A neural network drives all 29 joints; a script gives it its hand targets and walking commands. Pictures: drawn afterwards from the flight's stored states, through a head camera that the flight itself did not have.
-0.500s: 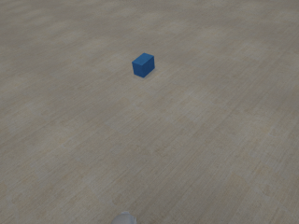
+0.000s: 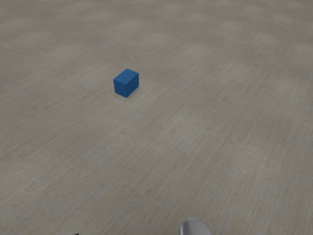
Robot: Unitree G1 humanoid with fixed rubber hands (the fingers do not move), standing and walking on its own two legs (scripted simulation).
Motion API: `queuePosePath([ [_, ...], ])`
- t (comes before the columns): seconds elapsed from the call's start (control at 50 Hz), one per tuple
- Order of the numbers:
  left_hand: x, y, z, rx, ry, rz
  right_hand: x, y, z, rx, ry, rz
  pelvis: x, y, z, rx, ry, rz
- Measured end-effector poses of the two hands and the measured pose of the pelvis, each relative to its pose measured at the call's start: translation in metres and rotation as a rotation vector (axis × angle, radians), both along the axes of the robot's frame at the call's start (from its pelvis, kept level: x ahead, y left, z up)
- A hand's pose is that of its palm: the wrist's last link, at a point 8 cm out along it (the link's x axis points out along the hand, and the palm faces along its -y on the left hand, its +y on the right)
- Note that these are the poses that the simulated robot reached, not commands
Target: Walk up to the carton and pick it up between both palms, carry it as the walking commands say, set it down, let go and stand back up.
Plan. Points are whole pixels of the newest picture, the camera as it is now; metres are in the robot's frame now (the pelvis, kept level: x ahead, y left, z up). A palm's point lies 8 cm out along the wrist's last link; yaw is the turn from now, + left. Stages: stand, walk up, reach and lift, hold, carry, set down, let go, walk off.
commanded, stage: walk up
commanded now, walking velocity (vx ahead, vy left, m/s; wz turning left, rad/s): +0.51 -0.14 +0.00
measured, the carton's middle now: (126, 83) +1.60 +0.11 -0.70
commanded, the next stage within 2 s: none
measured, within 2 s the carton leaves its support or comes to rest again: neither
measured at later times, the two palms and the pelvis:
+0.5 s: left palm (83, 224) +0.21 +0.19 -0.11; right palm (239, 183) +0.30 -0.31 -0.15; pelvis +0.25 -0.07 +0.00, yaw +0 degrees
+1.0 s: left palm (75, 129) +0.57 +0.28 -0.15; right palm (202, 137) +0.49 -0.22 -0.12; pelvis +0.50 +0.03 +0.00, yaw +0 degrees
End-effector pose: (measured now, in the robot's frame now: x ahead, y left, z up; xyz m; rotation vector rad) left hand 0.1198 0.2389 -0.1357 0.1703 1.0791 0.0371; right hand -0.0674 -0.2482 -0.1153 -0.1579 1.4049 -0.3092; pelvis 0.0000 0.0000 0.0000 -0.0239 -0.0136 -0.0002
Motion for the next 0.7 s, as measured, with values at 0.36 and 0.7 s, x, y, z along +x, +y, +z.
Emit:
queuePosePath([
  [0.36, 0.158, -0.056, 0.004, 0.137, 0.046, 0.053, 0.213, -0.061, -0.056, 0.124, 0.039, 0.055, 0.192, -0.069, -0.021, 0.052, 0.022, 0.01],
  [0.7, 0.109, -0.033, 0.015, 0.093, 0.453, 0.31, 0.578, 0.01, -0.016, 0.178, -0.365, 0.341, 0.349, -0.025, -0.006, 0.042, 0.023, -0.001],
])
